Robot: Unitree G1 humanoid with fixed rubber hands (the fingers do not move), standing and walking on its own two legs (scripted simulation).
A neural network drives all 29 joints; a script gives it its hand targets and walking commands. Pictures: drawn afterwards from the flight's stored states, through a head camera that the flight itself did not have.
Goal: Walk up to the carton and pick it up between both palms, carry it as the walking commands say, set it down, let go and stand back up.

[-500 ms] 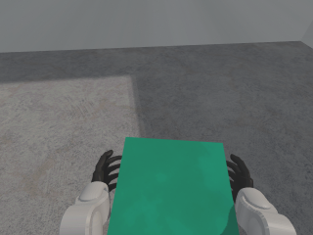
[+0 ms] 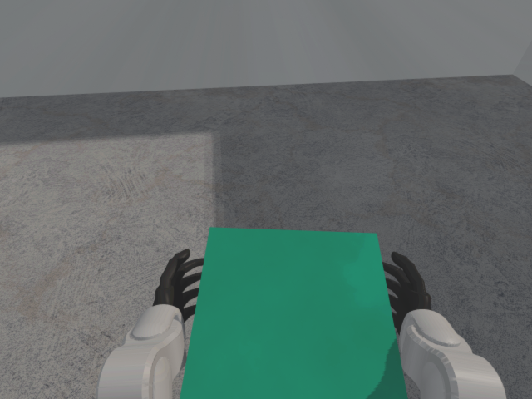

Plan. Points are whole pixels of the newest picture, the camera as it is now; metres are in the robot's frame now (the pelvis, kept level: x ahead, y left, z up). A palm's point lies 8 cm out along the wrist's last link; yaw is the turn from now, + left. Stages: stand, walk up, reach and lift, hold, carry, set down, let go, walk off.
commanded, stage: carry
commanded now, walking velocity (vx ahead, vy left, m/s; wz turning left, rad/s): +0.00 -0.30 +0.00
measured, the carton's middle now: (287, 338) +0.23 +0.01 +0.03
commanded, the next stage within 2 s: none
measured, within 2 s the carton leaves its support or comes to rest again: neither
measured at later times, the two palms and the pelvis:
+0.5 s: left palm (359, 349) +0.19 -0.07 +0.10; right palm out of the picture +0.18 -0.37 +0.09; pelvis -0.05 -0.21 +0.01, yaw -1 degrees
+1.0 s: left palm out of the picture +0.16 -0.27 +0.10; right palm out of the picture +0.15 -0.57 +0.10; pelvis -0.08 -0.41 +0.00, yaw -2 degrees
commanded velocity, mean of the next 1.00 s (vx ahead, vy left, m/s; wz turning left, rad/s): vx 0.00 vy -0.30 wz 0.00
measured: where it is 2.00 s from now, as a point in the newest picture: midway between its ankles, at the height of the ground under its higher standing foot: outside the picture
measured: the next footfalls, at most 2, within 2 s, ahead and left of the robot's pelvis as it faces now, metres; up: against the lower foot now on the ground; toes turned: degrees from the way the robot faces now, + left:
right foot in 0.34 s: +0.03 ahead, -0.31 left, +0.00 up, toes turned -9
left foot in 0.66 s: -0.03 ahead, -0.18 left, +0.00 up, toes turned +12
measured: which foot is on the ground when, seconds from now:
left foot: down 0.00-0.34, up 0.36-0.64, down 0.66-1.00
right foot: down 0.00-0.00, up 0.02-0.32, down 0.34-0.66, up 0.68-0.98, down 1.00-1.00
